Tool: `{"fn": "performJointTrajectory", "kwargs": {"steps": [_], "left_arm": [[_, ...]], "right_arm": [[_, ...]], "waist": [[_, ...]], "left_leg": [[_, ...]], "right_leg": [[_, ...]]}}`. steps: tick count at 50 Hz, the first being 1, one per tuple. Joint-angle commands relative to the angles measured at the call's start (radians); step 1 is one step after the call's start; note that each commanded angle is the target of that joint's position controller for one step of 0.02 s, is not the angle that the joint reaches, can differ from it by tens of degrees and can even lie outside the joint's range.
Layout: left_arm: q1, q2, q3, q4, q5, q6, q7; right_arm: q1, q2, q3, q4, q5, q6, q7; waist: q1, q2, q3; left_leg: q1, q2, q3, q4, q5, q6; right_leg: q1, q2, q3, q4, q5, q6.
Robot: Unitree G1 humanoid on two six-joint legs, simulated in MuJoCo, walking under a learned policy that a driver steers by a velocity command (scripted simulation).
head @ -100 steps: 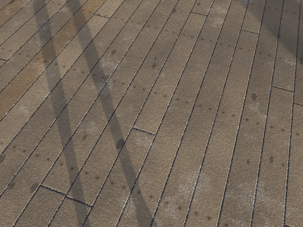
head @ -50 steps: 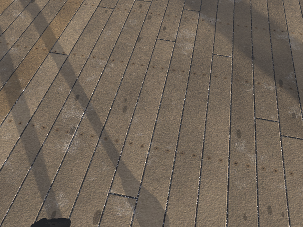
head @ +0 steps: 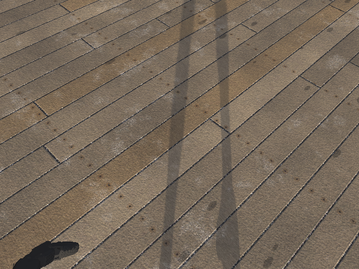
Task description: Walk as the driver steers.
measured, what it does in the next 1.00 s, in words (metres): walks ahead: right foot, then left foot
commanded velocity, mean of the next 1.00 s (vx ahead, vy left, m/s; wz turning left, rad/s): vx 0.50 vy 0.00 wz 0.05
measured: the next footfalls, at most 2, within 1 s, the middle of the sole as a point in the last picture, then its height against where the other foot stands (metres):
right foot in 0.12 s outside the picture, level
left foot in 0.62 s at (120, 267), level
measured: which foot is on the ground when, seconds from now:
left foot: down 0.00-0.14, up 0.16-0.60, down 0.62-1.00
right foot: up 0.00-0.10, down 0.12-0.62, up 0.64-1.00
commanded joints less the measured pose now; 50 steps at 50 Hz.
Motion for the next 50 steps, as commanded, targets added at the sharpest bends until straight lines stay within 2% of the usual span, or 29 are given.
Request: {"fn": "performJointTrajectory", "kwargs": {"steps": [1, 4, 5, 6, 7, 8, 9, 10, 11, 12, 13, 15, 18, 20, 24, 27, 28, 29, 30, 31, 32, 33, 34, 36, 38, 41, 44, 47, 50], "left_arm": [[-0.108, 0.089, 0.021, -0.092, -0.009, -0.025, -0.011], [-0.056, 0.121, 0.037, -0.084, -0.012, -0.039, -0.016], [0.02, 0.134, 0.048, -0.064, -0.01, -0.045, -0.011], [0.131, 0.167, 0.064, -0.044, 0.002, -0.05, -0.005], [0.291, 0.224, 0.077, -0.031, 0.011, -0.047, 0.004], [0.347, 0.276, 0.09, 0.012, 0.016, -0.034, -0.007], [0.312, 0.167, 0.066, -0.005, -0.009, -0.031, -0.013], [0.275, 0.112, 0.051, -0.008, -0.011, -0.025, -0.009], [0.232, 0.101, 0.043, -0.01, 0.001, -0.018, -0.009], [0.211, 0.086, 0.038, 0.0, 0.006, -0.015, -0.008], [0.204, 0.077, 0.032, 0.006, 0.013, -0.018, -0.006], [0.215, 0.074, 0.031, 0.026, 0.003, -0.024, -0.005], [0.233, 0.125, 0.043, 0.052, -0.012, -0.025, -0.001], [0.242, 0.145, 0.046, 0.062, -0.016, -0.017, 0.001], [0.312, 0.17, 0.047, 0.099, -0.028, -0.001, 0.002], [0.351, 0.181, 0.048, 0.127, -0.038, 0.017, 0.004], [0.349, 0.191, 0.05, 0.132, -0.039, 0.023, 0.006], [0.332, 0.198, 0.05, 0.131, -0.041, 0.028, 0.009], [0.334, 0.178, 0.041, 0.129, -0.036, 0.028, 0.01], [0.321, 0.117, 0.015, 0.1, -0.012, 0.023, 0.01], [0.441, 0.003, -0.019, 0.079, -0.013, 0.009, 0.01], [0.395, 0.11, 0.007, 0.097, -0.037, 0.001, 0.009], [0.324, 0.154, 0.025, 0.071, -0.054, -0.002, 0.008], [0.271, 0.133, 0.029, 0.064, -0.035, 0.009, 0.013], [0.306, 0.095, 0.028, 0.075, -0.036, 0.035, 0.013], [0.274, 0.059, 0.026, 0.057, -0.032, 0.061, 0.013], [0.206, 0.047, 0.023, 0.031, -0.027, 0.061, 0.003], [0.106, 0.031, 0.012, -0.002, -0.023, 0.055, -0.017], [0.011, 0.028, 0.007, -0.048, -0.023, 0.054, -0.034]], "right_arm": [[0.033, -0.167, -0.049, -0.038, 0.007, -0.004, -0.01], [0.021, -0.165, -0.052, -0.035, 0.005, 0.008, -0.015], [0.004, -0.152, -0.047, -0.041, 0.004, 0.011, -0.015], [-0.004, -0.111, -0.032, -0.051, -0.001, 0.01, -0.01], [0.015, -0.055, -0.009, -0.073, -0.023, 0.009, -0.01], [0.164, -0.02, 0.002, -0.094, 0.017, -0.001, -0.009], [0.144, -0.125, -0.014, -0.053, 0.026, -0.001, -0.013], [0.032, -0.164, -0.024, -0.061, 0.017, 0.001, -0.011], [-0.027, -0.151, -0.023, -0.071, 0.004, 0.001, -0.013], [-0.072, -0.136, -0.023, -0.085, -0.007, -0.004, -0.009], [-0.071, -0.116, -0.021, -0.089, -0.003, -0.005, -0.002], [-0.062, -0.077, -0.011, -0.088, 0.001, -0.004, 0.005], [-0.14, -0.045, 0.008, -0.116, -0.015, -0.009, 0.011], [-0.197, -0.033, 0.018, -0.126, -0.014, -0.019, 0.02], [-0.315, -0.037, 0.022, -0.152, -0.003, -0.031, 0.036], [-0.36, -0.061, 0.014, -0.176, 0.0, -0.036, 0.044], [-0.335, -0.077, 0.006, -0.172, 0.0, -0.04, 0.045], [-0.261, -0.1, -0.008, -0.152, -0.004, -0.042, 0.043], [-0.127, -0.144, -0.033, -0.11, -0.011, -0.041, 0.034], [0.05, -0.217, -0.056, -0.083, -0.029, -0.037, 0.02], [0.094, -0.29, -0.068, -0.072, -0.037, -0.026, 0.017], [0.096, -0.192, -0.044, -0.072, -0.031, -0.026, 0.02], [0.037, -0.153, -0.029, -0.068, -0.023, -0.031, 0.02], [-0.079, -0.091, -0.011, -0.063, -0.024, -0.041, 0.026], [-0.128, -0.068, -0.01, -0.051, -0.033, -0.06, 0.029], [-0.139, -0.084, -0.021, -0.019, -0.036, -0.078, 0.022], [-0.124, -0.106, -0.029, 0.009, -0.038, -0.076, 0.011], [-0.1, -0.136, -0.037, 0.03, -0.031, -0.068, 0.001], [-0.047, -0.157, -0.046, 0.062, -0.018, -0.051, -0.002]], "waist": [[-0.002, 0.127, -0.021], [0.033, 0.17, -0.032], [0.076, 0.177, -0.06], [0.131, 0.155, -0.151], [0.181, 0.021, -0.309], [0.1, -0.34, -0.384], [0.127, -0.183, -0.284], [0.152, -0.088, -0.163], [0.137, -0.017, -0.1], [0.125, -0.007, -0.048], [0.102, -0.032, -0.041], [0.087, -0.057, -0.047], [0.096, -0.036, -0.028], [0.115, -0.028, -0.022], [0.158, -0.033, -0.006], [0.147, -0.042, 0.014], [0.121, -0.046, 0.004], [0.068, -0.042, -0.034], [0.003, -0.023, -0.119], [-0.074, 0.064, -0.266], [-0.017, 0.335, -0.405], [-0.053, 0.24, -0.371], [-0.039, 0.206, -0.227], [0.019, 0.157, -0.103], [0.068, 0.169, -0.073], [0.088, 0.121, -0.028], [0.075, 0.098, -0.004], [0.038, 0.079, 0.025], [0.004, 0.066, 0.057]], "left_leg": [[-0.054, 0.231, -0.205, -0.051, 0.155, 0.121], [0.007, 0.255, -0.28, 0.038, 0.202, 0.102], [-0.002, 0.231, -0.276, 0.097, 0.254, 0.084], [-0.049, 0.176, -0.233, 0.253, 0.28, 0.051], [-0.195, 0.1, -0.137, 0.545, 0.064, 0.008], [-0.549, -0.005, -0.05, 0.832, -0.359, -0.051], [-0.647, 0.074, -0.084, 0.938, -0.303, -0.064], [-0.662, 0.101, -0.055, 0.947, -0.208, -0.068], [-0.628, 0.13, -0.024, 0.924, -0.146, -0.071], [-0.614, 0.153, -0.023, 0.872, -0.105, -0.071], [-0.568, 0.175, -0.018, 0.833, -0.08, -0.067], [-0.54, 0.187, 0.013, 0.752, -0.079, -0.071], [-0.563, 0.212, 0.055, 0.583, 0.001, -0.088], [-0.533, 0.212, 0.082, 0.452, 0.114, -0.091], [-0.446, 0.176, 0.126, 0.268, 0.247, -0.088], [-0.411, 0.158, 0.121, 0.192, 0.193, -0.06], [-0.359, 0.146, 0.126, 0.165, 0.173, -0.048], [-0.237, 0.125, 0.143, 0.122, 0.179, -0.03], [-0.03, 0.117, 0.149, 0.109, 0.186, -0.006], [0.256, 0.29, -0.021, 0.144, 0.191, 0.054], [0.519, 0.535, -0.445, 0.048, 0.006, 0.19], [0.454, 0.516, -0.521, -0.025, -0.128, 0.183], [0.345, 0.485, -0.373, -0.046, -0.105, 0.146], [0.137, 0.405, -0.176, -0.108, 0.036, 0.113], [0.02, 0.374, -0.065, -0.173, 0.128, 0.105], [-0.023, 0.377, 0.051, -0.222, 0.249, 0.113], [0.002, 0.362, 0.155, -0.236, 0.292, 0.101], [0.021, 0.358, 0.24, -0.246, 0.306, 0.084], [0.109, 0.383, 0.283, -0.225, 0.331, 0.073]], "right_leg": [[0.116, 0.052, -0.022, -0.085, 0.032, -0.013], [0.183, 0.059, -0.021, -0.118, -0.096, -0.052], [0.287, 0.067, -0.043, -0.156, -0.098, -0.075], [0.483, 0.013, -0.01, -0.155, -0.096, -0.117], [0.758, -0.168, 0.18, -0.134, -0.156, -0.175], [1.001, -0.353, 0.675, -0.258, -0.415, -0.333], [0.937, -0.337, 0.687, -0.305, -0.614, -0.309], [0.816, -0.29, 0.514, -0.314, -0.567, -0.269], [0.698, -0.247, 0.398, -0.327, -0.433, -0.253], [0.612, -0.214, 0.32, -0.345, -0.319, -0.259], [0.56, -0.187, 0.256, -0.365, -0.247, -0.254], [0.532, -0.168, 0.184, -0.397, -0.159, -0.272], [0.523, -0.179, 0.113, -0.442, -0.058, -0.3], [0.516, -0.157, 0.047, -0.454, -0.025, -0.285], [0.53, -0.149, -0.016, -0.442, -0.002, -0.255], [0.585, -0.19, 0.014, -0.399, 0.031, -0.235], [0.594, -0.195, 0.022, -0.364, 0.077, -0.224], [0.579, -0.176, 0.002, -0.281, 0.186, -0.205], [0.524, -0.125, -0.032, -0.12, 0.257, -0.178], [0.34, -0.066, -0.074, 0.169, 0.039, -0.134], [0.003, 0.082, -0.101, 0.508, -0.572, -0.075], [-0.091, 0.051, 0.016, 0.642, -0.624, -0.077], [-0.149, 0.011, 0.01, 0.667, -0.539, -0.086], [-0.098, -0.051, -0.01, 0.595, -0.396, -0.076], [-0.001, -0.076, -0.004, 0.562, -0.325, -0.063], [-0.03, -0.08, 0.007, 0.505, -0.246, -0.046], [-0.063, -0.073, 0.005, 0.348, -0.1, -0.042], [-0.036, -0.059, -0.054, 0.187, 0.009, -0.055], [-0.06, -0.05, -0.094, 0.091, -0.007, -0.082]]}}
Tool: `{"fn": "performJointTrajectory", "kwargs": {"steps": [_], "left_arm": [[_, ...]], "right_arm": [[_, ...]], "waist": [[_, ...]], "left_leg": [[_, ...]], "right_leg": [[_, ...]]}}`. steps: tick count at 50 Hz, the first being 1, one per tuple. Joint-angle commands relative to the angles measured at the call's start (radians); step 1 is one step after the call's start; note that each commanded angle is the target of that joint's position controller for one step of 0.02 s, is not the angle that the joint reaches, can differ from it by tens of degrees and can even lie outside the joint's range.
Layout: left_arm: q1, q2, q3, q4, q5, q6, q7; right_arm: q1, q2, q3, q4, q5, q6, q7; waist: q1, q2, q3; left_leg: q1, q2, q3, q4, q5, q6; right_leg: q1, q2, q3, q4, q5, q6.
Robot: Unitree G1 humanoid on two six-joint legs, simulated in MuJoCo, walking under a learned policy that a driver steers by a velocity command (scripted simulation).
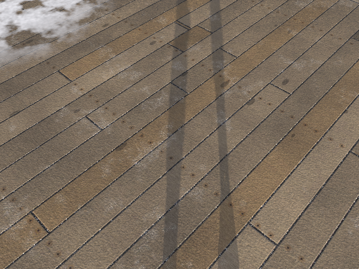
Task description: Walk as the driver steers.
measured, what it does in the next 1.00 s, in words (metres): walks ahead, turning right: right foot, then left foot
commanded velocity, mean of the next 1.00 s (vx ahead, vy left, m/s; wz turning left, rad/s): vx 0.50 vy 0.00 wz -0.47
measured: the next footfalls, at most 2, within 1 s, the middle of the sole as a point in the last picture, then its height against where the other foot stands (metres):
right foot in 0.14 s outside the picture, level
left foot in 0.62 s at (173, 246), level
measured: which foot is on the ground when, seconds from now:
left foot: down 0.00-0.16, up 0.18-0.60, down 0.62-1.00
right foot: up 0.00-0.12, down 0.14-0.64, up 0.66-1.00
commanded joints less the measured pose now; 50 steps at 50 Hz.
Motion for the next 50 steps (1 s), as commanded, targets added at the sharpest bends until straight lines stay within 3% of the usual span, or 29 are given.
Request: {"fn": "performJointTrajectory", "kwargs": {"steps": [1, 3, 5, 6, 7, 8, 9, 10, 11, 12, 13, 14, 17, 22, 25, 28, 30, 31, 32, 33, 34, 35, 36, 38, 40, 42, 45, 47, 50], "left_arm": [[-0.12, 0.034, -0.002, -0.107, 0.0, -0.012, -0.02], [-0.137, 0.046, 0.003, -0.132, 0.0, -0.011, -0.03], [-0.079, 0.08, 0.023, -0.137, 0.0, -0.005, -0.032], [0.026, 0.114, 0.044, -0.117, -0.004, -0.002, -0.029], [0.192, 0.17, 0.078, -0.074, -0.006, 0.002, -0.015], [0.311, 0.266, 0.107, -0.048, -0.009, 0.015, 0.009], [0.245, 0.326, 0.108, -0.084, -0.011, 0.003, 0.007], [0.259, 0.232, 0.08, -0.096, -0.005, -0.011, -0.001], [0.233, 0.188, 0.068, -0.089, 0.002, -0.024, -0.001], [0.174, 0.163, 0.06, -0.093, 0.0, -0.032, -0.001], [0.116, 0.125, 0.049, -0.104, 0.003, -0.035, 0.004], [0.088, 0.116, 0.044, -0.121, 0.016, -0.036, 0.01], [0.097, 0.141, 0.051, -0.12, 0.012, -0.042, 0.025], [0.163, 0.169, 0.06, -0.096, 0.0, -0.029, 0.049], [0.216, 0.171, 0.063, -0.075, -0.007, -0.02, 0.052], [0.223, 0.162, 0.063, -0.071, -0.006, -0.013, 0.057], [0.201, 0.14, 0.057, -0.079, -0.001, -0.008, 0.056], [0.201, 0.088, 0.038, -0.09, 0.007, -0.011, 0.051], [0.299, 0.019, 0.017, -0.113, 0.003, -0.017, 0.052], [0.358, 0.048, 0.012, -0.124, -0.019, -0.025, 0.053], [0.303, 0.136, 0.032, -0.1, -0.025, -0.023, 0.054], [0.218, 0.153, 0.037, -0.11, -0.013, -0.019, 0.054], [0.167, 0.14, 0.036, -0.123, 0.0, -0.02, 0.053], [0.154, 0.105, 0.034, -0.128, 0.001, -0.019, 0.044], [0.158, 0.069, 0.025, -0.126, 0.001, -0.016, 0.039], [0.106, 0.049, 0.014, -0.146, 0.012, -0.019, 0.037], [0.02, 0.029, -0.001, -0.162, 0.013, -0.033, 0.025], [-0.042, 0.025, -0.006, -0.173, 0.009, -0.04, 0.017], [-0.118, 0.038, -0.004, -0.197, 0.0, -0.045, 0.007]], "right_arm": [[-0.019, -0.172, -0.043, -0.045, 0.015, 0.001, -0.007], [-0.013, -0.188, -0.048, -0.034, 0.024, 0.017, -0.009], [-0.027, -0.218, -0.056, -0.037, 0.031, 0.033, -0.016], [-0.039, -0.228, -0.058, -0.04, 0.034, 0.042, -0.019], [-0.052, -0.218, -0.051, -0.046, 0.037, 0.045, -0.023], [-0.019, -0.148, -0.025, -0.068, 0.001, 0.034, -0.023], [0.031, -0.05, 0.009, -0.123, -0.005, 0.001, -0.009], [-0.086, -0.146, -0.008, -0.134, 0.03, -0.036, 0.006], [-0.154, -0.159, -0.01, -0.16, 0.057, -0.053, 0.012], [-0.154, -0.143, -0.007, -0.152, 0.041, -0.059, 0.005], [-0.148, -0.153, -0.015, -0.141, 0.013, -0.054, -0.002], [-0.128, -0.155, -0.019, -0.136, 0.004, -0.043, -0.001], [-0.131, -0.119, -0.012, -0.144, -0.008, -0.015, -0.001], [-0.32, -0.066, 0.013, -0.193, -0.003, -0.017, 0.01], [-0.383, -0.089, 0.009, -0.214, 0.015, -0.027, 0.024], [-0.359, -0.131, -0.007, -0.213, 0.018, -0.039, 0.033], [-0.238, -0.156, -0.026, -0.182, 0.016, -0.048, 0.027], [-0.119, -0.192, -0.04, -0.166, -0.001, -0.054, 0.02], [0.005, -0.275, -0.059, -0.153, -0.021, -0.049, 0.013], [0.053, -0.265, -0.06, -0.117, -0.003, -0.037, 0.026], [0.005, -0.172, -0.036, -0.131, 0.009, -0.034, 0.027], [-0.04, -0.134, -0.024, -0.133, 0.007, -0.025, 0.026], [-0.081, -0.114, -0.014, -0.13, -0.001, -0.02, 0.026], [-0.11, -0.088, -0.003, -0.116, -0.009, -0.022, 0.025], [-0.099, -0.093, -0.005, -0.097, 0.003, -0.03, 0.025], [-0.087, -0.128, -0.014, -0.079, 0.011, -0.032, 0.023], [-0.071, -0.157, -0.019, -0.059, 0.019, -0.022, 0.019], [-0.042, -0.172, -0.02, -0.042, 0.025, -0.014, 0.017], [0.018, -0.187, -0.021, -0.008, 0.034, 0.0, 0.018]], "waist": [[-0.003, 0.072, 0.078], [0.008, 0.087, 0.069], [0.058, 0.127, 0.002], [0.121, 0.134, -0.06], [0.21, 0.111, -0.144], [0.227, -0.058, -0.227], [0.121, -0.234, -0.348], [0.199, -0.075, -0.358], [0.19, -0.041, -0.225], [0.135, 0.048, -0.133], [0.1, 0.044, -0.097], [0.072, 0.017, -0.08], [0.054, 0.022, -0.059], [0.125, -0.021, -0.019], [0.149, -0.036, -0.016], [0.123, -0.065, -0.022], [0.054, -0.081, -0.061], [-0.004, -0.036, -0.168], [0.003, 0.178, -0.327], [0.022, 0.394, -0.362], [0.0, 0.247, -0.224], [-0.003, 0.168, -0.126], [0.013, 0.126, -0.061], [0.051, 0.153, -0.018], [0.062, 0.157, -0.024], [0.059, 0.135, -0.011], [0.032, 0.118, -0.003], [0.009, 0.117, 0.006], [-0.014, 0.122, 0.022]], "left_leg": [[-0.002, 0.31, -0.064, -0.068, 0.365, 0.134], [0.057, 0.323, -0.038, -0.002, 0.52, 0.117], [0.086, 0.319, -0.011, 0.148, 0.873, 0.094], [0.064, 0.304, 0.005, 0.3, 0.984, 0.078], [-0.045, 0.264, 0.028, 0.521, 0.926, 0.042], [-0.328, 0.2, 0.026, 0.849, 0.402, -0.008], [-0.721, -0.023, -0.146, 1.173, -0.322, -0.062], [-0.825, 0.026, -0.321, 1.209, -0.294, -0.036], [-0.864, 0.065, -0.311, 1.16, -0.21, -0.011], [-0.82, 0.11, -0.309, 1.061, -0.136, -0.008], [-0.753, 0.139, -0.31, 0.973, -0.095, -0.016], [-0.689, 0.151, -0.314, 0.941, -0.065, -0.025], [-0.645, 0.14, -0.284, 0.813, -0.006, -0.071], [-0.566, 0.067, -0.262, 0.43, 0.316, -0.098], [-0.522, 0.04, -0.282, 0.33, 0.358, -0.089], [-0.488, 0.04, -0.311, 0.279, 0.259, -0.053], [-0.324, 0.034, -0.283, 0.229, 0.212, -0.01], [-0.113, 0.123, -0.352, 0.243, 0.186, 0.041], [0.243, 0.349, -0.686, 0.217, 0.05, 0.161], [0.323, 0.458, -1.049, 0.099, -0.229, 0.248], [0.214, 0.415, -0.964, 0.06, -0.357, 0.213], [0.092, 0.369, -0.805, 0.058, -0.272, 0.176], [-0.023, 0.324, -0.693, 0.042, -0.143, 0.168], [-0.143, 0.266, -0.56, -0.001, 0.014, 0.163], [-0.167, 0.254, -0.491, -0.033, 0.104, 0.184], [-0.164, 0.265, -0.449, -0.063, 0.177, 0.207], [-0.161, 0.244, -0.359, -0.08, 0.245, 0.195], [-0.165, 0.229, -0.311, -0.075, 0.265, 0.179], [-0.113, 0.258, -0.308, -0.055, 0.274, 0.167]], "right_leg": [[-0.027, 0.0, -0.036, -0.082, -0.006, -0.029], [-0.006, 0.026, -0.073, -0.112, -0.088, -0.058], [0.122, 0.095, -0.136, -0.107, -0.193, -0.099], [0.26, 0.139, -0.158, -0.121, -0.217, -0.127], [0.511, 0.175, -0.144, -0.189, -0.159, -0.166], [0.809, 0.002, 0.134, -0.2, -0.114, -0.233], [1.072, -0.216, 0.731, -0.368, -0.338, -0.442], [1.063, -0.227, 0.752, -0.465, -0.39, -0.404], [0.952, -0.195, 0.607, -0.468, -0.335, -0.362], [0.796, -0.149, 0.491, -0.467, -0.221, -0.326], [0.684, -0.113, 0.406, -0.476, -0.119, -0.306], [0.603, -0.091, 0.369, -0.495, -0.046, -0.303], [0.487, -0.059, 0.288, -0.528, 0.089, -0.309], [0.404, 0.026, 0.198, -0.513, -0.021, -0.231], [0.439, -0.002, 0.263, -0.474, -0.107, -0.214], [0.523, -0.041, 0.357, -0.384, -0.132, -0.191], [0.516, -0.009, 0.365, -0.278, -0.074, -0.157], [0.453, 0.048, 0.311, -0.081, -0.097, -0.123], [0.177, 0.179, 0.179, 0.258, -0.372, -0.052], [-0.051, 0.178, 0.142, 0.474, -0.627, -0.027], [-0.113, 0.124, 0.169, 0.554, -0.544, -0.019], [-0.108, 0.093, 0.129, 0.555, -0.464, -0.017], [-0.081, 0.069, 0.113, 0.513, -0.411, -0.016], [-0.005, 0.029, 0.106, 0.42, -0.351, -0.02], [0.018, 0.022, 0.079, 0.344, -0.334, -0.015], [-0.006, 0.005, 0.057, 0.232, -0.276, -0.004], [0.029, 0.002, 0.021, 0.039, -0.122, 0.003], [0.08, 0.02, -0.006, -0.069, -0.046, 0.007], [0.105, 0.04, -0.021, -0.154, -0.031, -0.005]]}}
Over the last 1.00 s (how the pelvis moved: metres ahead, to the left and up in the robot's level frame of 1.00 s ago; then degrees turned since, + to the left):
0.53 0.07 0.00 -2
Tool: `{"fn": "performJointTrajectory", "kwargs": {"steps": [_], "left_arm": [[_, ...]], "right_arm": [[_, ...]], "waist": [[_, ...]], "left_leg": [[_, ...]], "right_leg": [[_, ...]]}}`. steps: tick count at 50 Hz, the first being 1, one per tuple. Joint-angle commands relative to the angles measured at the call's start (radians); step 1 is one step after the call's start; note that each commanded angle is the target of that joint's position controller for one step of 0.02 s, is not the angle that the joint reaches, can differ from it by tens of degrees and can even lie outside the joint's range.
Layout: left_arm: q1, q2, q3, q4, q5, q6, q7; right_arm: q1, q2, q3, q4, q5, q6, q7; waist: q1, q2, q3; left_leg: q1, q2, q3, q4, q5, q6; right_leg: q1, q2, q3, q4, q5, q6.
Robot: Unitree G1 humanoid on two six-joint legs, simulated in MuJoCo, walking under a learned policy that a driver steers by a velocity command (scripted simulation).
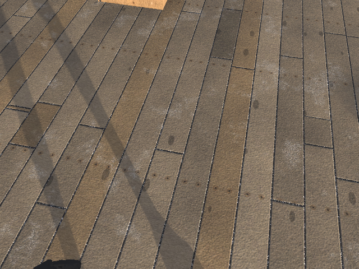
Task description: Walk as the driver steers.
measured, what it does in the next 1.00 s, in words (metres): walks ahead, turning left: right foot, then left foot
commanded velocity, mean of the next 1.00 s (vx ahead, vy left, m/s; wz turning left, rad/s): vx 0.46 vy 0.00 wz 0.32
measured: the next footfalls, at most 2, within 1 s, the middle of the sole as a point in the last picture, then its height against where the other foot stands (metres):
right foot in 0.12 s outside the picture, level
left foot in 0.64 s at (136, 265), level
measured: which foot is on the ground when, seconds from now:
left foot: down 0.00-0.14, up 0.16-0.62, down 0.64-1.00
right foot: up 0.00-0.10, down 0.12-0.66, up 0.68-1.00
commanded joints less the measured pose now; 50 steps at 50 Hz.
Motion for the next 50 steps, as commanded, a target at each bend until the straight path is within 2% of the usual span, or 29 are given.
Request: {"fn": "performJointTrajectory", "kwargs": {"steps": [1, 3, 4, 5, 6, 7, 8, 9, 10, 11, 13, 16, 19, 22, 27, 30, 31, 32, 33, 34, 35, 36, 37, 38, 39, 43, 46, 48, 50], "left_arm": [[-0.107, 0.061, 0.012, -0.097, -0.007, -0.021, -0.011], [-0.097, 0.082, 0.02, -0.1, -0.005, -0.024, -0.016], [-0.038, 0.1, 0.031, -0.084, -0.001, -0.025, -0.015], [0.084, 0.136, 0.053, -0.044, 0.005, -0.023, -0.009], [0.249, 0.191, 0.076, -0.008, 0.013, -0.02, 0.003], [0.345, 0.302, 0.099, 0.003, 0.027, -0.012, 0.012], [0.366, 0.225, 0.08, 0.007, 0.02, -0.011, 0.011], [0.304, 0.18, 0.061, 0.01, 0.016, -0.015, 0.01], [0.239, 0.147, 0.05, 0.008, 0.014, -0.018, 0.008], [0.182, 0.112, 0.04, 0.011, 0.015, -0.023, 0.004], [0.12, 0.085, 0.036, 0.019, 0.025, -0.043, 0.001], [0.115, 0.099, 0.046, 0.052, 0.033, -0.065, 0.006], [0.132, 0.114, 0.052, 0.082, 0.035, -0.066, 0.018], [0.155, 0.139, 0.058, 0.103, 0.027, -0.06, 0.029], [0.232, 0.171, 0.071, 0.154, 0.005, -0.025, 0.037], [0.213, 0.21, 0.082, 0.152, -0.002, 0.002, 0.048], [0.202, 0.22, 0.083, 0.148, -0.002, 0.012, 0.053], [0.187, 0.217, 0.079, 0.141, -0.006, 0.017, 0.058], [0.215, 0.171, 0.06, 0.122, 0.019, 0.006, 0.059], [0.273, 0.045, 0.021, 0.069, 0.031, -0.028, 0.044], [0.181, 0.136, 0.035, 0.058, -0.003, -0.071, 0.024], [0.1, 0.156, 0.039, 0.029, -0.034, -0.091, 0.016], [0.089, 0.139, 0.034, 0.029, -0.02, -0.098, 0.021], [0.085, 0.15, 0.043, 0.039, 0.009, -0.095, 0.029], [0.103, 0.153, 0.048, 0.044, 0.019, -0.083, 0.028], [0.117, 0.101, 0.036, 0.045, 0.032, -0.041, 0.033], [0.032, 0.064, 0.018, 0.033, 0.03, -0.041, 0.026], [-0.017, 0.072, 0.017, 0.024, 0.021, -0.046, 0.014], [-0.038, 0.09, 0.023, 0.018, 0.022, -0.049, 0.005]], "right_arm": [[-0.011, -0.188, -0.04, -0.039, 0.011, -0.001, -0.005], [-0.01, -0.202, -0.044, -0.025, 0.015, 0.011, -0.008], [-0.026, -0.209, -0.044, -0.023, 0.017, 0.017, -0.011], [-0.025, -0.194, -0.038, -0.021, 0.017, 0.02, -0.014], [-0.025, -0.151, -0.018, -0.036, 0.002, 0.017, -0.015], [0.06, -0.041, 0.021, -0.071, -0.015, 0.0, -0.009], [0.041, -0.092, 0.01, -0.052, 0.002, -0.017, -0.007], [-0.037, -0.164, -0.014, -0.076, 0.029, -0.023, -0.002], [-0.085, -0.159, -0.014, -0.086, 0.03, -0.022, -0.003], [-0.105, -0.146, -0.016, -0.086, 0.017, -0.014, -0.005], [-0.062, -0.112, -0.018, -0.067, 0.012, 0.015, -0.009], [-0.078, -0.075, -0.016, -0.074, 0.011, 0.04, -0.014], [-0.145, -0.062, -0.014, -0.098, 0.005, 0.038, -0.006], [-0.248, -0.041, -0.002, -0.131, 0.0, 0.032, 0.014], [-0.376, -0.04, 0.004, -0.21, 0.002, 0.032, 0.045], [-0.323, -0.081, -0.018, -0.23, 0.003, 0.038, 0.055], [-0.228, -0.113, -0.037, -0.213, 0.006, 0.041, 0.053], [-0.071, -0.166, -0.069, -0.176, 0.008, 0.043, 0.041], [0.063, -0.26, -0.101, -0.15, 0.01, 0.056, 0.017], [-0.003, -0.326, -0.105, -0.183, 0.015, 0.05, 0.013], [0.023, -0.245, -0.08, -0.195, 0.005, 0.039, 0.018], [0.002, -0.193, -0.067, -0.189, -0.002, 0.027, 0.017], [-0.057, -0.169, -0.06, -0.191, 0.0, 0.019, 0.018], [-0.116, -0.132, -0.05, -0.203, -0.001, 0.015, 0.014], [-0.15, -0.117, -0.043, -0.222, -0.012, 0.016, 0.009], [-0.166, -0.151, -0.049, -0.216, -0.02, 0.015, -0.013], [-0.136, -0.151, -0.048, -0.193, -0.01, 0.033, -0.029], [-0.097, -0.147, -0.043, -0.172, -0.009, 0.044, -0.035], [-0.09, -0.138, -0.038, -0.157, -0.012, 0.048, -0.036]], "waist": [[0.022, 0.122, 0.032], [0.048, 0.131, 0.025], [0.094, 0.131, -0.008], [0.154, 0.113, -0.087], [0.228, 0.07, -0.206], [0.212, -0.18, -0.347], [0.235, -0.174, -0.393], [0.226, -0.113, -0.231], [0.195, -0.079, -0.148], [0.166, -0.057, -0.082], [0.109, -0.084, -0.041], [0.089, -0.038, -0.007], [0.103, -0.017, 0.014], [0.141, 0.0, 0.045], [0.179, 0.012, 0.082], [0.122, -0.038, 0.006], [0.066, -0.048, -0.052], [-0.021, -0.028, -0.133], [-0.059, 0.112, -0.228], [0.057, 0.324, -0.32], [-0.018, 0.183, -0.383], [-0.018, 0.139, -0.252], [0.035, 0.044, -0.146], [0.069, 0.038, -0.109], [0.1, 0.055, -0.085], [0.132, 0.063, -0.049], [0.087, 0.108, -0.075], [0.055, 0.12, -0.091], [0.049, 0.129, -0.088]], "left_leg": [[-0.019, 0.274, -0.149, -0.074, 0.268, 0.163], [0.025, 0.294, -0.148, -0.025, 0.355, 0.145], [0.025, 0.281, -0.123, 0.05, 0.489, 0.128], [-0.007, 0.238, -0.079, 0.2, 0.618, 0.104], [-0.167, 0.191, -0.05, 0.439, 0.498, 0.066], [-0.565, 0.035, -0.005, 0.84, -0.006, -0.009], [-0.683, 0.016, -0.156, 0.993, -0.333, -0.005], [-0.758, 0.067, -0.173, 1.039, -0.273, 0.008], [-0.743, 0.112, -0.149, 1.003, -0.183, 0.011], [-0.716, 0.138, -0.142, 0.95, -0.116, 0.004], [-0.606, 0.168, -0.153, 0.903, -0.025, -0.012], [-0.628, 0.164, -0.171, 0.851, 0.07, -0.034], [-0.663, 0.152, -0.174, 0.689, 0.227, -0.038], [-0.629, 0.138, -0.106, 0.518, 0.341, -0.025], [-0.688, 0.119, -0.045, 0.386, 0.251, 0.025], [-0.547, 0.035, 0.041, 0.383, 0.095, 0.08], [-0.423, -0.007, 0.063, 0.38, 0.058, 0.105], [-0.185, -0.044, 0.053, 0.313, 0.11, 0.144], [0.12, 0.103, -0.195, 0.292, 0.13, 0.208], [0.405, 0.342, -0.802, 0.141, -0.041, 0.421], [0.433, 0.362, -0.873, 0.049, -0.097, 0.406], [0.338, 0.327, -0.714, 0.048, -0.042, 0.358], [0.176, 0.277, -0.587, 0.048, 0.075, 0.319], [0.063, 0.241, -0.504, 0.041, 0.177, 0.294], [-0.024, 0.215, -0.461, 0.017, 0.248, 0.29], [-0.206, 0.173, -0.271, 0.019, 0.722, 0.273], [-0.237, 0.097, -0.166, 0.05, 0.704, 0.199], [-0.202, 0.109, -0.186, 0.063, 0.608, 0.179], [-0.149, 0.143, -0.229, 0.096, 0.549, 0.172]], "right_leg": [[0.047, 0.025, -0.03, -0.08, 0.018, -0.017], [0.097, 0.041, -0.041, -0.122, -0.037, -0.046], [0.198, 0.065, -0.064, -0.16, -0.037, -0.066], [0.383, 0.091, -0.086, -0.185, -0.028, -0.093], [0.663, -0.008, 0.018, -0.155, -0.021, -0.14], [1.02, -0.286, 0.456, -0.203, -0.141, -0.288], [1.003, -0.331, 0.654, -0.319, -0.26, -0.318], [0.878, -0.298, 0.508, -0.34, -0.278, -0.27], [0.75, -0.252, 0.377, -0.366, -0.24, -0.239], [0.64, -0.212, 0.287, -0.407, -0.191, -0.221], [0.499, -0.169, 0.163, -0.479, -0.096, -0.199], [0.456, -0.166, 0.039, -0.524, 0.05, -0.204], [0.488, -0.15, -0.066, -0.535, 0.116, -0.187], [0.505, -0.144, -0.149, -0.551, 0.123, -0.166], [0.695, -0.201, -0.203, -0.479, 0.238, -0.148], [0.754, -0.204, -0.242, -0.294, 0.693, -0.115], [0.739, -0.192, -0.255, -0.15, 0.81, -0.1], [0.64, -0.154, -0.277, 0.063, 0.766, -0.067], [0.38, -0.1, -0.277, 0.379, 0.374, -0.02], [-0.052, 0.145, -0.143, 0.741, -0.5, 0.047], [-0.155, 0.106, 0.071, 0.793, -0.51, 0.019], [-0.202, 0.06, 0.065, 0.751, -0.435, -0.006], [-0.171, 0.014, 0.057, 0.64, -0.361, -0.014], [-0.106, -0.017, 0.054, 0.546, -0.321, -0.008], [-0.043, -0.029, 0.056, 0.511, -0.292, 0.0], [0.051, -0.008, -0.01, 0.321, -0.203, 0.067], [0.144, 0.039, -0.04, 0.08, 0.057, 0.069], [0.178, 0.062, -0.032, -0.022, 0.176, 0.061], [0.176, 0.064, -0.01, -0.08, 0.173, 0.04]]}}
Over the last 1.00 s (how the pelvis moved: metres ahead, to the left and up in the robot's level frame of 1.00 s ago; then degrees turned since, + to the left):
0.55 -0.11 0.00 -29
